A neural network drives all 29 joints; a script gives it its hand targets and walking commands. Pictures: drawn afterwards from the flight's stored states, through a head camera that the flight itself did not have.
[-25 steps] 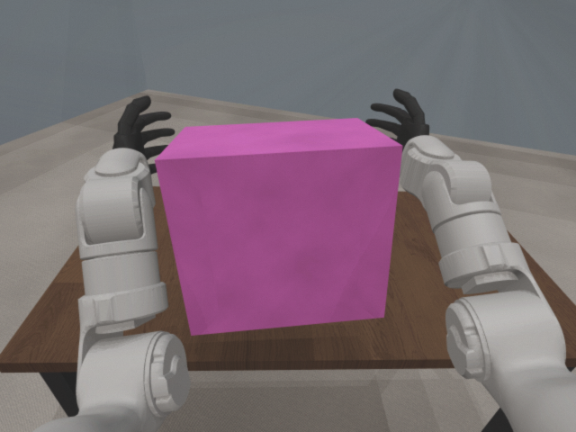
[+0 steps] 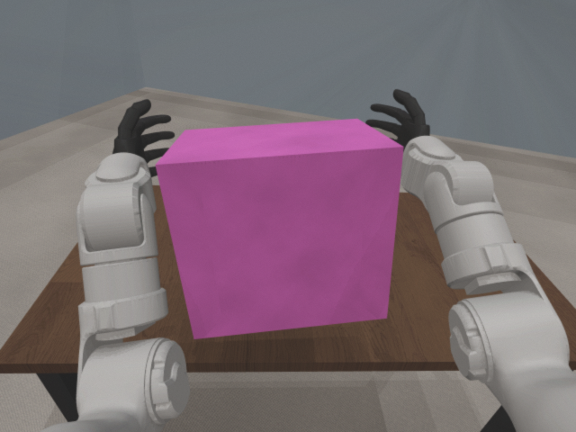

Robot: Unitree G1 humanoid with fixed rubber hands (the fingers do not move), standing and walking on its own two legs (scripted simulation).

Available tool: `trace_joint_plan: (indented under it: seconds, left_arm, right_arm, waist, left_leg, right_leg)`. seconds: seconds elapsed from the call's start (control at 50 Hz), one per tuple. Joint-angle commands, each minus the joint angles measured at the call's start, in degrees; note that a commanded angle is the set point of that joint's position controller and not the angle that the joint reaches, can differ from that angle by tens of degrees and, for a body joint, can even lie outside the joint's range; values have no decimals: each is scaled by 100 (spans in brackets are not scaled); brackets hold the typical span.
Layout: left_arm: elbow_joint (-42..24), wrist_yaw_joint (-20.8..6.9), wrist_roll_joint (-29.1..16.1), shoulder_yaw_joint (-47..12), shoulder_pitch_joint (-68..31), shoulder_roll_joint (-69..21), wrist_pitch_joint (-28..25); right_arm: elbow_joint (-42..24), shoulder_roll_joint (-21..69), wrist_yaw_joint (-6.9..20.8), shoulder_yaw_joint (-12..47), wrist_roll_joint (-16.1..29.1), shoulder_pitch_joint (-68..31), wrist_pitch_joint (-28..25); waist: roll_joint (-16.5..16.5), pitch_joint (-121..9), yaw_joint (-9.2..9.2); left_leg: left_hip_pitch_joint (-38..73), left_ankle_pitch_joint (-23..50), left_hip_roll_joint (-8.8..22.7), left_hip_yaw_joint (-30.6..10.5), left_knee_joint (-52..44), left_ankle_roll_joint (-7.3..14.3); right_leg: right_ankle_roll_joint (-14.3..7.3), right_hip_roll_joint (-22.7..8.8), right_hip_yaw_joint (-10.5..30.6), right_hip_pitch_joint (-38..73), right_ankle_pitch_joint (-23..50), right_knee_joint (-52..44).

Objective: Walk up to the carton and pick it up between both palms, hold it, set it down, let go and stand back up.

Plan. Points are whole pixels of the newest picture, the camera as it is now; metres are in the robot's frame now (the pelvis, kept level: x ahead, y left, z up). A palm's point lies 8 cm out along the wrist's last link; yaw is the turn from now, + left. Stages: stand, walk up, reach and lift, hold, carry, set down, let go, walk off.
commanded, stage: hold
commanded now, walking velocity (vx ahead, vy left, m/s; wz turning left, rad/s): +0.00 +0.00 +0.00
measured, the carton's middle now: (282, 220) +0.35 +0.00 +0.19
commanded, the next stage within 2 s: none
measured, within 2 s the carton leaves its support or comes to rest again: neither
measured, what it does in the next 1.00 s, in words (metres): stands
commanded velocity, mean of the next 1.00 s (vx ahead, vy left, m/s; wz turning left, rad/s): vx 0.00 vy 0.00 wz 0.00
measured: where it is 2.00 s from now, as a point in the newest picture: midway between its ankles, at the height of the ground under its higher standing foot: outside the picture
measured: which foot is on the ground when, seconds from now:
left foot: down 0.00-1.00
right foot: down 0.00-1.00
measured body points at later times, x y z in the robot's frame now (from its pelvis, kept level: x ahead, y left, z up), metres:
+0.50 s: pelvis +0.00 +0.00 +0.00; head -0.08 +0.03 +0.44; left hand +0.36 +0.18 +0.27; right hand +0.38 -0.17 +0.29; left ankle +0.01 +0.13 -0.75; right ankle +0.00 -0.13 -0.75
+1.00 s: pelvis -0.01 -0.01 +0.00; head -0.08 +0.02 +0.44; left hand +0.36 +0.18 +0.27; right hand +0.38 -0.17 +0.29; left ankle +0.01 +0.13 -0.75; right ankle +0.00 -0.13 -0.75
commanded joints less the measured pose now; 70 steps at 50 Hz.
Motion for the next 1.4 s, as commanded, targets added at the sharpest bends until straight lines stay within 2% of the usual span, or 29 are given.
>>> trace_joint_plan:
  seconds: [0.0,0.14,0.16,0.2,0.26,0.3,0.32,0.34,0.38,0.42,0.46,0.62,0.78,1.02,1.38]
  left_arm:
    - [-928,-798,-1163,-2233,-4186,-2093,-472]
    - [-818,-821,-1089,-2109,-4296,-2053,-447]
    - [-852,-820,-1079,-2133,-4290,-2071,-451]
    - [-878,-826,-1087,-2107,-4226,-2067,-462]
    - [-984,-847,-1143,-2178,-4332,-2087,-461]
    - [-903,-868,-1108,-2129,-4254,-2032,-459]
    - [224,-1039,-1025,-1729,-3357,-2096,-264]
    - [-374,-1143,-1144,-1833,-3553,-2038,-347]
    - [-939,-1224,-1077,-2033,-3727,-2127,-341]
    - [-1271,-1249,-1092,-2175,-3812,-2119,-345]
    - [-1403,-1228,-1132,-2265,-3888,-2109,-351]
    - [-1167,-1028,-1234,-2343,-4104,-2165,-402]
    - [-615,-1072,-1133,-2051,-4144,-2077,-478]
    - [-593,-1184,-1091,-2043,-4197,-2067,-547]
    - [-969,-1090,-1158,-2242,-4019,-2129,-470]
  right_arm:
    - [-1547,2152,448,936,640,-3997,-124]
    - [-1353,2157,447,943,643,-4009,-78]
    - [-1325,2119,454,905,646,-3999,-80]
    - [-1370,2149,463,948,651,-4017,-82]
    - [-1458,2142,440,939,656,-4042,-67]
    - [-1461,2144,432,940,651,-3988,-62]
    - [-1238,1750,427,980,400,-3642,101]
    - [-1373,1788,393,842,504,-3569,87]
    - [-1610,1912,405,861,510,-3588,73]
    - [-1865,2000,418,918,500,-3575,63]
    - [-1983,2060,437,924,447,-3578,52]
    - [-1996,2264,467,874,231,-3784,-45]
    - [-1710,2312,418,783,142,-3836,-43]
    - [-1656,2283,391,687,97,-3795,-48]
    - [-1866,2203,423,813,180,-3693,-53]
  waist:
    - [352,-1742,-19]
    - [372,-1618,-20]
    - [485,-1680,-50]
    - [379,-1794,-4]
    - [365,-1769,-80]
    - [371,-1769,-58]
    - [65,-875,81]
    - [187,-1277,-44]
    - [371,-1611,-77]
    - [417,-1782,-100]
    - [449,-1801,-114]
    - [456,-1783,-118]
    - [328,-1745,-72]
    - [401,-1800,-134]
    - [487,-1807,-135]
  left_leg:
    - [274,1686,-560,266,-139,-191]
    - [251,1557,-566,257,-152,-180]
    - [282,1630,-554,252,-130,-187]
    - [346,1755,-566,251,-82,-185]
    - [343,1857,-582,252,-98,-220]
    - [302,1813,-577,261,-85,-206]
    - [205,1679,-364,188,-321,-206]
    - [100,1653,-517,191,-293,-225]
    - [420,2001,-550,166,-206,-242]
    - [622,2224,-577,161,-137,-249]
    - [655,2151,-584,179,-129,-246]
    - [457,1501,-587,248,-151,-165]
    - [182,1150,-599,254,-209,-68]
    - [171,1232,-603,210,-217,-78]
    - [368,1560,-582,203,-169,-166]
  right_leg:
    - [-7,461,129,555,732,-1]
    - [-2,433,159,514,651,15]
    - [-25,452,176,500,673,32]
    - [-10,451,177,563,812,29]
    - [3,471,160,555,904,15]
    - [-8,454,142,662,902,30]
    - [-150,447,152,438,921,-156]
    - [-139,453,142,657,904,-162]
    - [-119,487,118,637,1206,-73]
    - [-99,513,90,594,1353,-52]
    - [-90,516,62,509,1229,-59]
    - [-21,492,-24,331,719,-47]
    - [29,447,-40,345,570,-37]
    - [11,439,-42,363,617,-22]
    - [-21,484,-38,393,756,-18]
